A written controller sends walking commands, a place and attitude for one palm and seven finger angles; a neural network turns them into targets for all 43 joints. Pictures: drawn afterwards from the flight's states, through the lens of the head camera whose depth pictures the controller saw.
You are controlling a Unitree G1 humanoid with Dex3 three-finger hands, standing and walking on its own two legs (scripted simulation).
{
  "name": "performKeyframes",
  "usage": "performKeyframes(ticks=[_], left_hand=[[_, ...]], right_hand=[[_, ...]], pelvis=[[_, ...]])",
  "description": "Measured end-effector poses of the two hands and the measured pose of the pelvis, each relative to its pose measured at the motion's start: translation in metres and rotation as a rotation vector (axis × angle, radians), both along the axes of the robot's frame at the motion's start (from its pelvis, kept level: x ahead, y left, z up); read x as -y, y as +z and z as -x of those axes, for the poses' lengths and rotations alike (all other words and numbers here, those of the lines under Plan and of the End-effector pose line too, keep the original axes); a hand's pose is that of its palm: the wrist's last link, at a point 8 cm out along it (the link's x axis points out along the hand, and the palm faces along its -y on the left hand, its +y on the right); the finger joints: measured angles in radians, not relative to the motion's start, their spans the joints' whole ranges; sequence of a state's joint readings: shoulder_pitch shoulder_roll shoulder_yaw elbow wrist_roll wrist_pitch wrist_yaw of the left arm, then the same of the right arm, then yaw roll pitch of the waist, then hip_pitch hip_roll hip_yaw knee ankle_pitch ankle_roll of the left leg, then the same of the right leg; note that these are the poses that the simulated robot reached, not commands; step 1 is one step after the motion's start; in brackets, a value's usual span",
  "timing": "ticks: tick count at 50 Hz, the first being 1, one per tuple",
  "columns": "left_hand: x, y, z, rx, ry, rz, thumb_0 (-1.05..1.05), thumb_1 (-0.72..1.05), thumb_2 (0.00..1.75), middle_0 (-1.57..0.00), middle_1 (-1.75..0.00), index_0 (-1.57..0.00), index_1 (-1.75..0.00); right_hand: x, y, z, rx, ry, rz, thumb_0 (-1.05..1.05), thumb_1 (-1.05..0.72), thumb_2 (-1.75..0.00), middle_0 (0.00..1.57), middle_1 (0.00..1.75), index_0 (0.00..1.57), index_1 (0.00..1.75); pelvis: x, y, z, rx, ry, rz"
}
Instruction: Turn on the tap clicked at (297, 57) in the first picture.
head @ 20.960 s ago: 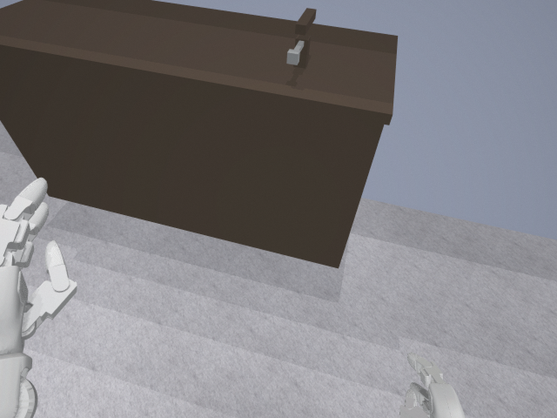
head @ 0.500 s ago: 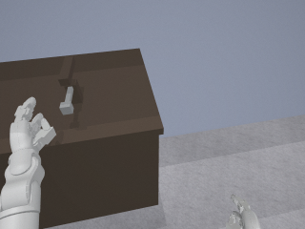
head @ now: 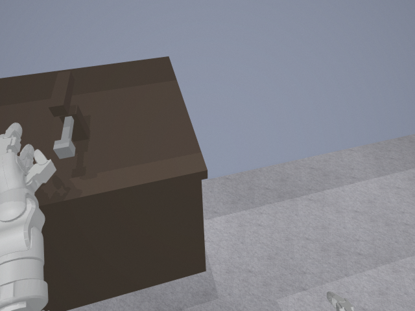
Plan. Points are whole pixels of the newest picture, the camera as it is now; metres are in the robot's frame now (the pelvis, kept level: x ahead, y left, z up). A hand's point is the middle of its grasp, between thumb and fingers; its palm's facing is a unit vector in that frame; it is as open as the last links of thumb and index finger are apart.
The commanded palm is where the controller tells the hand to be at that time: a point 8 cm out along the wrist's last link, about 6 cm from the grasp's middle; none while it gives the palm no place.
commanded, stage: reach beside the lever's end, fingers flat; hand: left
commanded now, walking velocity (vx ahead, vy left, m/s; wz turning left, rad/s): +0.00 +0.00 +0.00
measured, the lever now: (64, 148) +0.38 +0.31 +0.12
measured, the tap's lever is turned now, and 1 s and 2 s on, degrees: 0 0 16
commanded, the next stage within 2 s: push the lever round in 0.54 s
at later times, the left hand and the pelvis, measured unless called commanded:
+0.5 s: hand (49, 162) +0.35 +0.34 +0.11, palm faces +0.53 -0.85 -0.05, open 7.8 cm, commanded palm +0.30 +0.37 +0.12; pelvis +0.00 +0.01 +0.00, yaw -1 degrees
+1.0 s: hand (56, 164) +0.34 +0.32 +0.11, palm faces +0.51 -0.86 -0.03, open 7.8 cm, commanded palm +0.30 +0.35 +0.12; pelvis -0.01 +0.02 +0.00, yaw +0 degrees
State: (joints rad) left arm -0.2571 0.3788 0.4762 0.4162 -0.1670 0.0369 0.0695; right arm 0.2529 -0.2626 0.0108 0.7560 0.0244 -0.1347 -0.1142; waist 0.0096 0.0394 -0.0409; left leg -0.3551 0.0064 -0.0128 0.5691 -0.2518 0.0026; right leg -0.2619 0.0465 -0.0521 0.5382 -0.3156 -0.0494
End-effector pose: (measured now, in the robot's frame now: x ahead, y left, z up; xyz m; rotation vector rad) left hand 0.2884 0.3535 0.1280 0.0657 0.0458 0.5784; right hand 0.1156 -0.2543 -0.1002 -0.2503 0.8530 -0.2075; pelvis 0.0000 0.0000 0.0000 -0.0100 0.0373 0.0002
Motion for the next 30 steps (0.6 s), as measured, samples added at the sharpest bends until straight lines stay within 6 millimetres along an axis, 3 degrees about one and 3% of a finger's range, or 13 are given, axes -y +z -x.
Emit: performKeyframes(ticks=[17, 30], left_hand=[[-0.015, -0.010, -0.018, -0.002, -0.012, 0.007, 0.01, 0.90, 0.90, -0.15, -0.15, -0.15, -0.15], [-0.021, -0.012, -0.010, 0.007, -0.010, 0.016, 0.01, 0.90, 0.90, -0.15, -0.15, -0.16, -0.15]], right_hand=[[-0.001, -0.004, 0.018, -0.049, -0.027, 0.011, 0.01, -0.91, -0.89, 0.20, 0.30, 0.20, 0.30], [-0.014, -0.002, 0.017, -0.033, -0.028, 0.004, 0.01, -0.91, -0.89, 0.20, 0.30, 0.20, 0.30]], pelvis=[[-0.006, -0.004, 0.002, -0.036, -0.005, 0.012], [-0.015, -0.004, 0.003, -0.028, -0.009, 0.017]])
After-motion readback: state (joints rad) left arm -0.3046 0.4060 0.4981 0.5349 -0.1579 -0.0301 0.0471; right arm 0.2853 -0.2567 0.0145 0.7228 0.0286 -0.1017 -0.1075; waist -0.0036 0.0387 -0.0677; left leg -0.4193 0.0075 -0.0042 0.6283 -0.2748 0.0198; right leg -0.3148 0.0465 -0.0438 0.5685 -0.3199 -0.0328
